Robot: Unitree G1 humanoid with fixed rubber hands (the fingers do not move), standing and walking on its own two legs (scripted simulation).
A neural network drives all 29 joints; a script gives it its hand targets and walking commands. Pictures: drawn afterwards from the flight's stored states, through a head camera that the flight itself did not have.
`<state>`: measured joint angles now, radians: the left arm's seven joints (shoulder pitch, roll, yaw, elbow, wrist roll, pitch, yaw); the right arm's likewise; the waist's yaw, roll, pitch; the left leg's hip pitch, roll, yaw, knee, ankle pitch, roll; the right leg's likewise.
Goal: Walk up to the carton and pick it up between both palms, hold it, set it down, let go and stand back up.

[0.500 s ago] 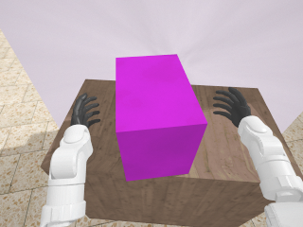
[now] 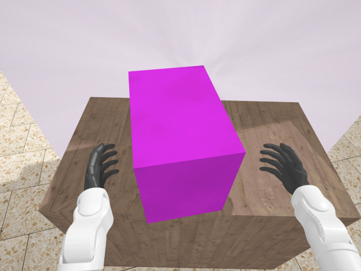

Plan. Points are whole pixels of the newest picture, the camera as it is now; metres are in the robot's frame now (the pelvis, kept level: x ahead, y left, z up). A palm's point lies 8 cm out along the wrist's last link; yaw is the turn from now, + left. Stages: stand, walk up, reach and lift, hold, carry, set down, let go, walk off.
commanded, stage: set down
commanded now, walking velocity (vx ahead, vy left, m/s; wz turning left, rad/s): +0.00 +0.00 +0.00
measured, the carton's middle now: (176, 142) +0.40 +0.03 +0.04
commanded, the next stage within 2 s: let go in 2.00 s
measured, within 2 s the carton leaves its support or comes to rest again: neither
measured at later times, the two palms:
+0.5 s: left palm (106, 215) +0.21 +0.17 +0.03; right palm (300, 219) +0.22 -0.24 +0.02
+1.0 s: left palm (97, 235) +0.18 +0.19 -0.02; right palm (290, 241) +0.19 -0.22 -0.02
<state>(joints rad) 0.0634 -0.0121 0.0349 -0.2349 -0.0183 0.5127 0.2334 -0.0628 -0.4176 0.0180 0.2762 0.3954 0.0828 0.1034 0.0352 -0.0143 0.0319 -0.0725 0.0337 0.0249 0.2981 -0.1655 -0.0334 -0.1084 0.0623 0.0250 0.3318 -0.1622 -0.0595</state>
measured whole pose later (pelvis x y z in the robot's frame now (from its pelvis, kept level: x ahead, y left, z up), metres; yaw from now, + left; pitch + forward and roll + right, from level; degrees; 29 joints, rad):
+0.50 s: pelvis +0.00 -0.01 +0.00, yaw +0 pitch -2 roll +1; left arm 0.26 -0.03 -0.06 -0.04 0.02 0.12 0.27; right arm 0.21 -0.37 0.01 0.29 0.34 -0.15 0.17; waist 0.05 -0.03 0.02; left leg -0.11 0.04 0.03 0.31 -0.17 -0.04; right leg -0.16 0.07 0.03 0.37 -0.17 -0.07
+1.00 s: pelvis +0.01 +0.01 +0.00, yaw +0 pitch -2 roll +1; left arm 0.34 0.05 -0.05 0.14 0.01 -0.01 0.21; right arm 0.30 -0.30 0.04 0.41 0.26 -0.24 0.15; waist 0.04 -0.04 0.04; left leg -0.09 0.03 0.03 0.33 -0.20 -0.03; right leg -0.13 0.06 0.03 0.37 -0.19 -0.05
